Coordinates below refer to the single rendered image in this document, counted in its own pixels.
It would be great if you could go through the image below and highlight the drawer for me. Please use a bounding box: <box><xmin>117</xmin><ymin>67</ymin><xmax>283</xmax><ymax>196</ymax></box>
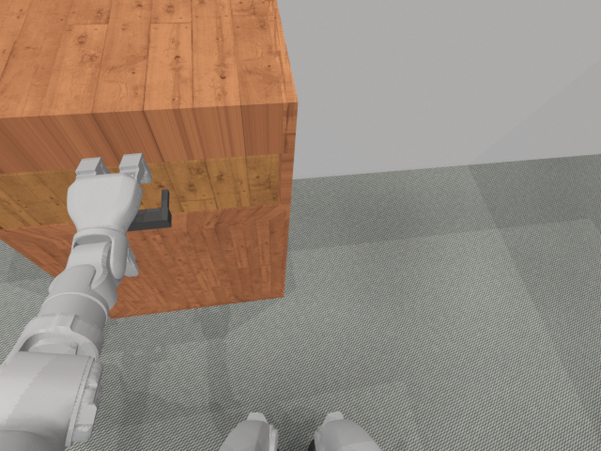
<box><xmin>0</xmin><ymin>154</ymin><xmax>279</xmax><ymax>228</ymax></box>

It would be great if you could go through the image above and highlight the robot left upper arm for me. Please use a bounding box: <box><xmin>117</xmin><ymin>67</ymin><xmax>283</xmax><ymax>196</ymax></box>
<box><xmin>0</xmin><ymin>351</ymin><xmax>103</xmax><ymax>451</ymax></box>

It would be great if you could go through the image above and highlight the robot left thigh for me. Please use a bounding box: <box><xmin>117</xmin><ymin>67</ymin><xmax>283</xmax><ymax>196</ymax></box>
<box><xmin>219</xmin><ymin>420</ymin><xmax>278</xmax><ymax>451</ymax></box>

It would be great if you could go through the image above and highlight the cabinet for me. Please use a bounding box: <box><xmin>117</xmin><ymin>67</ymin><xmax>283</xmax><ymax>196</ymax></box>
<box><xmin>0</xmin><ymin>0</ymin><xmax>298</xmax><ymax>319</ymax></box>

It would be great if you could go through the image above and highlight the robot left forearm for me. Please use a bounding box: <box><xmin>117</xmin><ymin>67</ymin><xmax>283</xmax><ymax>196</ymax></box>
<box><xmin>0</xmin><ymin>227</ymin><xmax>128</xmax><ymax>379</ymax></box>

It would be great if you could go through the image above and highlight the left robot hand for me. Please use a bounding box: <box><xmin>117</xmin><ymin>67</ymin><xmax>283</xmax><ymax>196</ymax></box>
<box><xmin>67</xmin><ymin>153</ymin><xmax>152</xmax><ymax>277</ymax></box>

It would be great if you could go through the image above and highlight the robot left shin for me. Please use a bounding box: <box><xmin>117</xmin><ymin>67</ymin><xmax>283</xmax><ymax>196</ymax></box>
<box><xmin>247</xmin><ymin>412</ymin><xmax>268</xmax><ymax>424</ymax></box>

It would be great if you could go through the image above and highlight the handle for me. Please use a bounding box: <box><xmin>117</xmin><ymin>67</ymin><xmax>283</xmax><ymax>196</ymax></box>
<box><xmin>128</xmin><ymin>190</ymin><xmax>172</xmax><ymax>231</ymax></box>

